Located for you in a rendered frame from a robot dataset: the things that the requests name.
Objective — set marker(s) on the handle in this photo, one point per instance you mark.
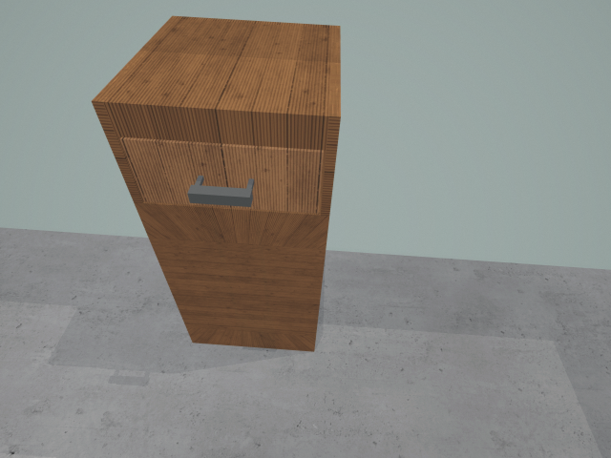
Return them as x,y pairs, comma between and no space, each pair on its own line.
221,195

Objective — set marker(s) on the cabinet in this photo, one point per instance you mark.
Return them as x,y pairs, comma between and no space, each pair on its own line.
243,277

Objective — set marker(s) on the drawer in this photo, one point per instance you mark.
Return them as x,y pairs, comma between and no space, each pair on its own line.
285,179

